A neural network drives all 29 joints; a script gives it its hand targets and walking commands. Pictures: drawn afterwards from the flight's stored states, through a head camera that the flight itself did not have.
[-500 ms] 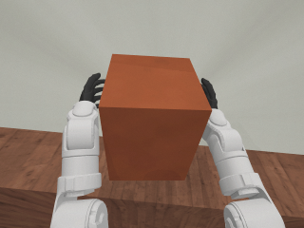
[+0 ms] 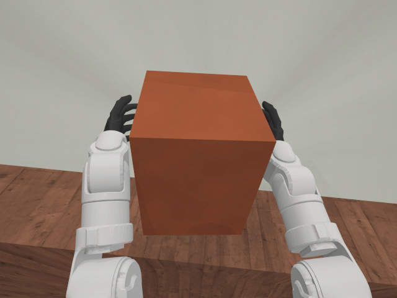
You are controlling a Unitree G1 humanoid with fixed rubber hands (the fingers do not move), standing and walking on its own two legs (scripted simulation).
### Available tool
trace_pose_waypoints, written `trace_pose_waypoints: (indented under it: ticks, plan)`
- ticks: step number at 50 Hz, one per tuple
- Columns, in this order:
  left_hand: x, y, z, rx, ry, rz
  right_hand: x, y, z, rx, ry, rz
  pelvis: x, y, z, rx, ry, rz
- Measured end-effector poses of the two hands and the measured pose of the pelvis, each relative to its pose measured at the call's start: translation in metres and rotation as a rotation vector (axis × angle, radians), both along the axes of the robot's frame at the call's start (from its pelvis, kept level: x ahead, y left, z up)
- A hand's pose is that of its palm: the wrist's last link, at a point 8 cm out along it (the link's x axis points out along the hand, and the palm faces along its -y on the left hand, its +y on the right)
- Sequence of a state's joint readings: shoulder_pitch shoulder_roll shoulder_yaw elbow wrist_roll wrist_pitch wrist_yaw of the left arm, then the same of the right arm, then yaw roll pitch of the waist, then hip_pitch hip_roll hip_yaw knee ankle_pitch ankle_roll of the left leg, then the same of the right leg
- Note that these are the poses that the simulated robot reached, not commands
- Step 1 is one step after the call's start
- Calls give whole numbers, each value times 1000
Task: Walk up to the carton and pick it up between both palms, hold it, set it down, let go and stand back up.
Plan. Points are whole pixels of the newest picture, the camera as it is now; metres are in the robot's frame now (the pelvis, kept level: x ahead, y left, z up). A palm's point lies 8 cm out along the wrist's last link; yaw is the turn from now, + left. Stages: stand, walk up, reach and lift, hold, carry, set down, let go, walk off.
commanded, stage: hold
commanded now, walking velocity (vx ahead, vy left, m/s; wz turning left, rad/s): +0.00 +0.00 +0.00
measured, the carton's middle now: (195, 154) +0.37 -0.01 +0.17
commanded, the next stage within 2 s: none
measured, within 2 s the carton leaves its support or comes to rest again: neither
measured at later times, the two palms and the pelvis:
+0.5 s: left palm (116, 137) +0.37 +0.14 +0.22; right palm (270, 144) +0.36 -0.15 +0.21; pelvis +0.00 +0.00 +0.00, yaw +0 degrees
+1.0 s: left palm (116, 136) +0.37 +0.14 +0.22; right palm (271, 142) +0.36 -0.15 +0.21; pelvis +0.00 +0.00 +0.00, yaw +0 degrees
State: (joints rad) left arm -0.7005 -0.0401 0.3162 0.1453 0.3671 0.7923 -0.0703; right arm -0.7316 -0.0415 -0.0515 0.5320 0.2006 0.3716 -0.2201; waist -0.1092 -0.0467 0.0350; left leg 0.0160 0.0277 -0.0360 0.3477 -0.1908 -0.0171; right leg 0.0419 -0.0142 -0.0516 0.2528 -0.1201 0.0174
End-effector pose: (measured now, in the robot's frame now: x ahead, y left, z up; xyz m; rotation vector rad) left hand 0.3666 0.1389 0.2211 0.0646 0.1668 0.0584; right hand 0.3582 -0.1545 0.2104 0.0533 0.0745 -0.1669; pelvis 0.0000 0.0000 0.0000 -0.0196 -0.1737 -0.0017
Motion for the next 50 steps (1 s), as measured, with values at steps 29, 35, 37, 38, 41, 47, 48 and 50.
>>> trace_pose_waypoints:
  ticks: [29, 35, 37, 38, 41, 47, 48, 50]
  plan:
    - [-1, 0, -4, 7, 3, 1, -1, 0, -4, 6, 3, 0, 1, 1, 0, -1, 0, -1]
    - [-1, 0, -1, 8, -3, 6, 0, 0, -3, 5, -3, 3, 1, 0, 0, 0, 6, 0]
    - [-1, 0, 1, 8, -7, 8, 1, 1, -2, 6, -7, 5, 1, 0, 0, 0, 6, -1]
    - [-1, 1, 1, 8, -6, 9, 1, 1, -1, 5, -6, 6, 1, 0, 0, 0, 4, 0]
    - [-1, 1, 1, 6, -3, 12, 1, 1, -1, 5, -3, 10, 2, -1, 0, 0, 2, 3]
    - [-2, 0, -1, -2, -1, 6, 0, 1, 0, 7, -2, 4, 2, -1, 0, -1, -2, 5]
    - [-1, 0, -2, -3, 2, 6, 0, 0, 0, 8, 2, 3, 2, -1, 0, 0, -3, 4]
    - [0, 0, -2, -2, 8, 4, 0, 0, -2, 3, 8, 0, 2, -1, 0, 0, -4, 5]
